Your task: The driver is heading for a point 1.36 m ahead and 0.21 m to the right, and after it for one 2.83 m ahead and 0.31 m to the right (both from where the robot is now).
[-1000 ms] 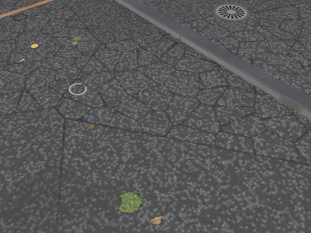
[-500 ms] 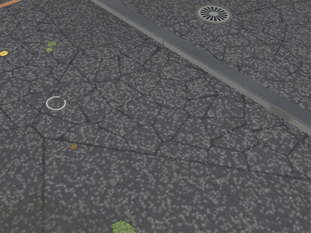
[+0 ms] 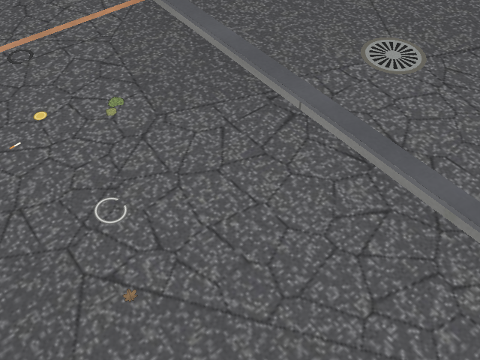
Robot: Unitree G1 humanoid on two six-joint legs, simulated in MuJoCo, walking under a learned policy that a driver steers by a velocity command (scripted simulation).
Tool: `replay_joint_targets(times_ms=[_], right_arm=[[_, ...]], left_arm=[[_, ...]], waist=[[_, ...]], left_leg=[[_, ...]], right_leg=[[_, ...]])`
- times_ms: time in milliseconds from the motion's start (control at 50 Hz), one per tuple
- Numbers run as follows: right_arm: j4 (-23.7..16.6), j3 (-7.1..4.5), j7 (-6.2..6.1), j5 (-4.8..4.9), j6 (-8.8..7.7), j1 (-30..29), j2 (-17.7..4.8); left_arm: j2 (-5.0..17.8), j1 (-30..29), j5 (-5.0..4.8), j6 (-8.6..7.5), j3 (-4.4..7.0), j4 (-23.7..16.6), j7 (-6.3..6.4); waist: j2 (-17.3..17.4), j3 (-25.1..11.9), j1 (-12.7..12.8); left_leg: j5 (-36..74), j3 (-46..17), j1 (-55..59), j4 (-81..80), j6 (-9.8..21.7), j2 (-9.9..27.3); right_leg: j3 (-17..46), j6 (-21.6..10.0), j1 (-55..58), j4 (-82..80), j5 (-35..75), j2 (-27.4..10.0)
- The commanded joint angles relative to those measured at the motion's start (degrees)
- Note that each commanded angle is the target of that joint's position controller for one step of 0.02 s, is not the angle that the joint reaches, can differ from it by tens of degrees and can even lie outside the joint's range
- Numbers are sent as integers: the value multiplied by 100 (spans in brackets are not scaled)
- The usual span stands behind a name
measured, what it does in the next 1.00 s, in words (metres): walks ahead: left foot, then right foot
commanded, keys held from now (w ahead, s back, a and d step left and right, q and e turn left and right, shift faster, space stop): w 1.00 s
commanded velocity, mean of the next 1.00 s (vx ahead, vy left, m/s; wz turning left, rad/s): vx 0.50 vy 0.00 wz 0.00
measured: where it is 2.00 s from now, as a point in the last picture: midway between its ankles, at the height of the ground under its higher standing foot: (274, 189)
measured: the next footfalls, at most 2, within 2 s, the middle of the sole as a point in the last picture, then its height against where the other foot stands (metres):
left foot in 0.24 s outside the picture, level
right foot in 0.78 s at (294, 317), level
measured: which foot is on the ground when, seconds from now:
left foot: up 0.00-0.22, down 0.24-0.78, up 0.80-1.00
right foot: down 0.00-0.26, up 0.28-0.76, down 0.78-1.00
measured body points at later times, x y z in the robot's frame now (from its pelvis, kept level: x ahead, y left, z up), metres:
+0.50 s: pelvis +0.29 +0.07 +0.00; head +0.31 +0.08 +0.45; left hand +0.42 +0.34 -0.12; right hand +0.32 -0.20 -0.13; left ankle +0.29 +0.15 -0.75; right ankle +0.38 -0.11 -0.67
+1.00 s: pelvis +0.58 +0.00 +0.00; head +0.60 -0.01 +0.45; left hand +0.63 +0.27 -0.13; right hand +0.68 -0.27 -0.13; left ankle +0.60 +0.17 -0.67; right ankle +0.59 -0.08 -0.75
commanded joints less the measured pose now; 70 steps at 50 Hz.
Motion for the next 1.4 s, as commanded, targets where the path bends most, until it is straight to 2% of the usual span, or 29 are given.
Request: replay_joint_targets(times_ms=[20, 140, 180, 220, 240, 260, 280, 300, 360, 460, 580, 680, 740, 780, 800, 820, 840, 860, 880, 920, 1020, 1200, 1260, 1300, 1320, 1340, 1360, 1380, 1400], right_arm=[[-357, 4, 52, -6, -80, -339, -159], [-755, 53, 246, 79, -148, -1213, -246], [-778, 2, 297, 90, -173, -1037, -407], [-476, -188, 276, 84, -182, 93, -747], [-205, -323, 225, 28, -172, 1160, -1101], [-56, -478, 197, -64, -124, 1859, -1701], [-34, -339, 218, -11, -107, 1906, -1237], [-107, -228, 213, 26, -120, 1420, -917], [-302, -68, 235, -73, -154, 388, -406], [-87, -138, 182, -63, -212, 631, -649], [149, -145, 44, 19, -129, 1175, -759], [398, -192, 11, 71, 14, 1591, -817], [383, -243, -21, 80, 102, 1422, -928], [290, -167, -27, 31, 158, 1296, -759], [146, -9, 8, -48, 91, 1801, -288], [236, 101, 51, -23, -51, 2057, 31], [147, -59, 89, 151, -161, 1505, -593], [-2, -93, 94, 233, -226, 1045, -736], [-31, -107, 56, 179, -231, 817, -712], [5, -142, 24, 88, -107, 933, -524], [-198, -139, -11, -3, 56, 488, -331], [-766, -39, 191, 62, -117, -1195, -207], [-804, -101, 254, 76, -205, -1037, -444], [-542, -264, 210, 61, -246, -34, -752], [-338, -382, 154, -33, -260, 984, -1077], [-226, -530, 116, -114, -202, 1632, -1631], [-258, -400, 129, -82, -175, 1650, -1204], [-311, -277, 109, -48, -171, 1246, -805], [-373, -216, 97, -38, -164, 859, -615]], left_arm=[[913, -145, -48, -57, 169, -315, 105], [1004, 445, -115, 104, 210, -16, 141], [1084, 361, -118, 172, 246, -19, 162], [1078, 137, -90, 241, 233, -89, 169], [890, 156, -19, 245, 140, -201, 178], [201, 843, 13, 125, -70, -298, 108], [358, 731, -76, -23, -57, -208, 85], [915, 179, -250, -119, 92, -363, 60], [829, -323, -141, -66, 156, -445, 139], [528, -544, -49, 158, 139, -559, 171], [351, -1751, -59, 71, 71, -899, 81], [430, -2386, -111, 3, 45, -1191, -78], [665, -1994, -116, -43, 130, -1151, -132], [1121, -379, -79, -39, 375, -663, -68], [1673, 467, 34, -19, 509, -507, -24], [1578, 665, -26, 11, 461, -421, -57], [1156, 384, -85, 0, 328, -458, -50], [983, -131, -86, -6, 271, -571, -30], [830, -536, -39, -10, 221, -646, -32], [585, -862, 65, -42, 150, -660, -64], [853, -507, 17, -87, 219, -420, 33], [969, 395, -129, 102, 241, -42, 172], [1062, 328, -147, 180, 305, -41, 225], [1020, 135, -128, 218, 296, -115, 221], [773, 67, -58, 216, 202, -249, 209], [102, 705, -70, 130, 24, -384, 190], [317, 702, -151, 39, 47, -375, 173], [852, 257, -287, 21, 205, -464, 175], [868, -49, -293, 39, 222, -533, 197]], waist=[[-441, 312, -90], [-478, 435, 121], [-591, 273, -70], [-658, -431, -707], [-429, -1233, -1096], [917, -2123, -899], [1103, -2418, -982], [774, -1477, -929], [209, -302, -400], [112, 4, -233], [87, 247, -596], [107, 425, -715], [264, 135, -379], [123, -910, 368], [-885, -1850, 343], [-1767, -2364, 268], [-1278, -1689, 350], [-1005, -959, 230], [-620, -554, 65], [-704, -274, -282], [-525, 37, -323], [-506, 398, 160], [-673, 266, -86], [-696, -323, -637], [-464, -1162, -1050], [880, -2111, -911], [1383, -2456, -939], [902, -1552, -909], [555, -975, -787]], left_leg=[[1009, 169, 274, -1089, -68, -119], [690, 196, 143, -2049, 106, -354], [215, 248, 475, -2183, 255, -464], [54, 550, 2083, -2340, 513, -811], [207, 38, 3788, -2068, 815, -315], [-619, -2581, 6138, -2310, 1765, 1171], [-1168, -4007, 6408, -3195, 1948, 1467], [-1327, -3172, 5693, -3289, 1597, 1245], [-240, -1382, 3465, -3821, 1192, 569], [521, -635, 2910, -4359, 1340, 400], [445, -47, 3199, -4467, 1084, 164], [667, -139, 4194, -4058, 1036, 585], [1959, -122, 4499, -3437, 871, 678], [2789, 294, 3786, -1500, 584, 154], [836, 573, 1772, 681, 236, -499], [-2957, -21, 364, 1951, 83, -1244], [-2893, -431, -298, 2516, 195, -885], [-2322, -244, -498, 2434, 279, -573], [-1794, -116, -275, 2132, 271, -310], [-1266, -144, 402, 1634, 226, -28], [-327, -45, 18, 497, -36, 75], [834, 139, 216, -1998, -98, -413], [363, 48, 726, -2310, 30, -514], [115, 257, 2248, -2496, 245, -718], [192, -213, 3932, -2149, 542, -161], [-597, -2435, 6262, -2352, 1315, 1330], [-1273, -3783, 6337, -3097, 1495, 1654], [-1600, -2976, 5611, -3224, 1203, 1450], [-1400, -2207, 4786, -3372, 1023, 1264]], right_leg=[[729, -744, -530, -779, 893, -1430], [773, -655, 671, -307, 1163, -1871], [813, -546, 1004, 55, 1829, -2010], [535, -341, 885, 1401, 3476, -1704], [315, -165, -12, 2843, 2853, -1410], [67, 290, -2450, 5165, 332, -437], [894, 272, -3341, 6043, -2399, -179], [1023, 149, -3866, 6382, -2159, -554], [769, 148, -3242, 5439, -890, -1278], [671, 406, -3270, 4446, 0, -1405], [385, 467, -3191, 2416, 1547, -1129], [432, 268, -3447, 1772, 1090, -1011], [254, 39, -2680, 1596, 472, -775], [189, -288, -274, 1620, 646, -680], [2226, -1006, 2029, 1674, 364, -2099], [4369, -1505, 2892, 733, -558, -2772], [4023, -1223, 2437, 506, -1136, -2581], [3232, -1006, 1593, 366, -886, -2418], [2645, -906, 761, 179, -408, -2211], [1928, -802, -238, -185, 207, -1876], [1221, -924, -455, -611, 1075, -1768], [1042, -700, 252, -288, 997, -1715], [1340, -557, 545, 163, 1295, -1926], [1200, -354, 344, 1213, 2338, -1622], [972, -164, -490, 2627, 1785, -1263], [398, 287, -2754, 4859, -372, -350], [1033, 282, -3485, 5831, -2526, -318], [1135, 215, -3909, 6219, -2214, -648], [965, 186, -3895, 6151, -1715, -929]])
